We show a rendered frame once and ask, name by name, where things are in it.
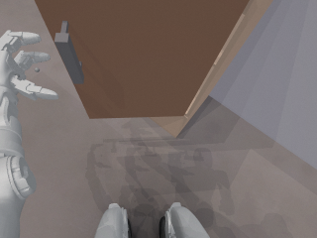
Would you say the handle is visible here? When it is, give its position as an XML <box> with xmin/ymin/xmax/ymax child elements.
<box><xmin>54</xmin><ymin>20</ymin><xmax>84</xmax><ymax>84</ymax></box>

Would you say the robot left hand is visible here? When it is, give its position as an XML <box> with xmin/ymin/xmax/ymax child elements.
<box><xmin>0</xmin><ymin>30</ymin><xmax>59</xmax><ymax>101</ymax></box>

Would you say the left robot thigh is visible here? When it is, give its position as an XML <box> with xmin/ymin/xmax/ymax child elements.
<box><xmin>94</xmin><ymin>207</ymin><xmax>129</xmax><ymax>238</ymax></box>

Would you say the robot left shin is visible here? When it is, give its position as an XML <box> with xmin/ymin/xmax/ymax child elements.
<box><xmin>108</xmin><ymin>203</ymin><xmax>129</xmax><ymax>238</ymax></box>

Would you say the cupboard door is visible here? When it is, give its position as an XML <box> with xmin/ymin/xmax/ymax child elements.
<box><xmin>35</xmin><ymin>0</ymin><xmax>250</xmax><ymax>119</ymax></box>

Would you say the left robot forearm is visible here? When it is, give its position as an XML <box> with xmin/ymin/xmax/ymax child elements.
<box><xmin>0</xmin><ymin>85</ymin><xmax>25</xmax><ymax>159</ymax></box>

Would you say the robot left upper arm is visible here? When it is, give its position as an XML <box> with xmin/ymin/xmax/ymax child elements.
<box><xmin>0</xmin><ymin>155</ymin><xmax>37</xmax><ymax>238</ymax></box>

